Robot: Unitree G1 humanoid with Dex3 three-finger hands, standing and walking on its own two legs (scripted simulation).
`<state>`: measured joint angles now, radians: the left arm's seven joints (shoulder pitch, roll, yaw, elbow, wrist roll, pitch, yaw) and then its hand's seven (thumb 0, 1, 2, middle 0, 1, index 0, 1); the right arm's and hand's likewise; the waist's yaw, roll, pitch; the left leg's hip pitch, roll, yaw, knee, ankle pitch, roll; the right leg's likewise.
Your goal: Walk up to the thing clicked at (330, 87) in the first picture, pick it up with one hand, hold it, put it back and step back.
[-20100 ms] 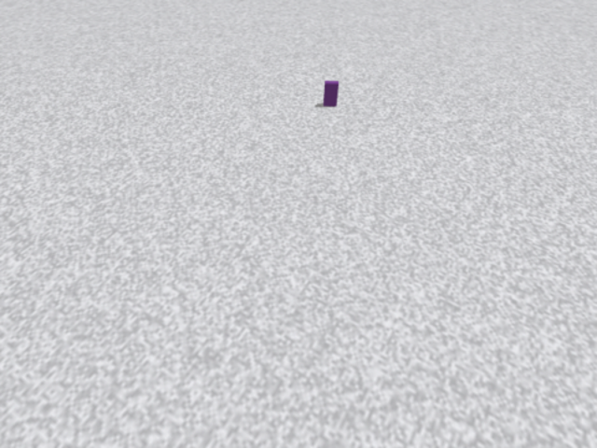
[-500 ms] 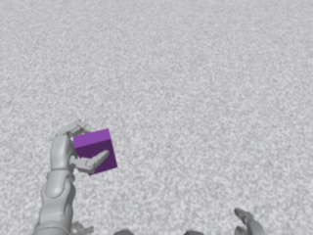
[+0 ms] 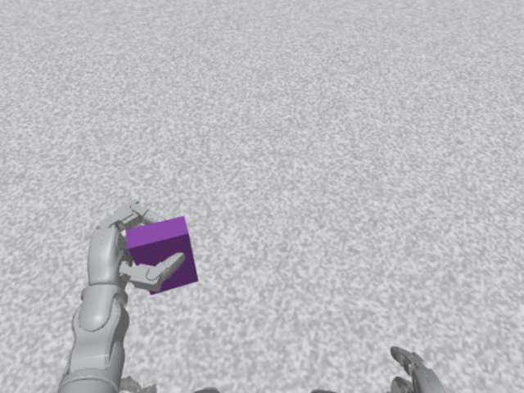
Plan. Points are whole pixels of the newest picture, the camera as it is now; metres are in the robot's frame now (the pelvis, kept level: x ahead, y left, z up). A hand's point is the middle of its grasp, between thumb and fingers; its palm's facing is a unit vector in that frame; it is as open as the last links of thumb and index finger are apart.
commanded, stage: crouch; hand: left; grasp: from the side
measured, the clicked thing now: (166, 258) +0.32 +0.16 +0.02
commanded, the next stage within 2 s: lower in 1.90 s
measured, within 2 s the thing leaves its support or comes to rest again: neither
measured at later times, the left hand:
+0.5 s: hand (163, 282) +0.33 +0.19 -0.10, palm faces +0.15 -0.99 -0.01, open 8.1 cm
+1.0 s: hand (177, 319) +0.33 +0.21 -0.35, palm faces +0.20 -0.98 -0.04, open 8.1 cm
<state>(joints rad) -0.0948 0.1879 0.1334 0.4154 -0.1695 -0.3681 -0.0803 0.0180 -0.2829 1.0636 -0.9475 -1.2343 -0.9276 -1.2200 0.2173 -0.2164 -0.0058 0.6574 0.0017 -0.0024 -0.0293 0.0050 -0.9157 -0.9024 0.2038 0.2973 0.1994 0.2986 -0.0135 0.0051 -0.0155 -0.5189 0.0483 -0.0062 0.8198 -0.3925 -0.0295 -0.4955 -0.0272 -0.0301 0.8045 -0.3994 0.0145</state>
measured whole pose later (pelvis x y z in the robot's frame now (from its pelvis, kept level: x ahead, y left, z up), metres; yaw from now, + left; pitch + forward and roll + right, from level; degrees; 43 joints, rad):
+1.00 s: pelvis -0.08 +0.00 -0.30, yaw -3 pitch +33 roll -3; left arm -0.49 0.30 0.40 0.98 -0.12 -0.83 -0.12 0.02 -0.29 1.07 -0.96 -1.23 -0.94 -1.22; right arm 0.05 -0.24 0.01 0.72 -0.11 -0.02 0.09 0.00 -0.92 -0.91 0.20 0.30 0.20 0.30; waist -0.08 -0.03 -0.15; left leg -1.96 0.04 -0.09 2.06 -0.68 -0.04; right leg -1.92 -0.02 -0.03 2.04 -0.69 0.01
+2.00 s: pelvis -0.09 +0.01 -0.44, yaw -8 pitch +24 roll -8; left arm -0.50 0.45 0.50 1.01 -0.15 -0.87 -0.16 0.02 -0.29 1.07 -0.95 -1.24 -0.93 -1.22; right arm -0.04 -0.30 0.14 0.71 -0.18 0.02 0.13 0.00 -0.92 -0.91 0.21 0.30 0.20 0.30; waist -0.12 -0.09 0.04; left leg -2.27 0.01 -0.22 2.53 -0.69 -0.05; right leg -2.19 0.02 -0.09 2.43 -0.67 0.04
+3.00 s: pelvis -0.10 +0.03 -0.46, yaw -13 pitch +13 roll -15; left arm -0.51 0.68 0.57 1.29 -0.14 -1.09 -0.05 0.02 -0.29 1.06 -0.95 -1.23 -0.93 -1.22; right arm -0.16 -0.36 0.39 0.61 -0.33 0.00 0.16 0.00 -0.91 -0.90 0.21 0.30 0.20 0.30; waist -0.19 -0.23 0.25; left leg -2.22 0.00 -0.35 2.66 -0.69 -0.04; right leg -2.09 0.06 -0.18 2.45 -0.63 0.06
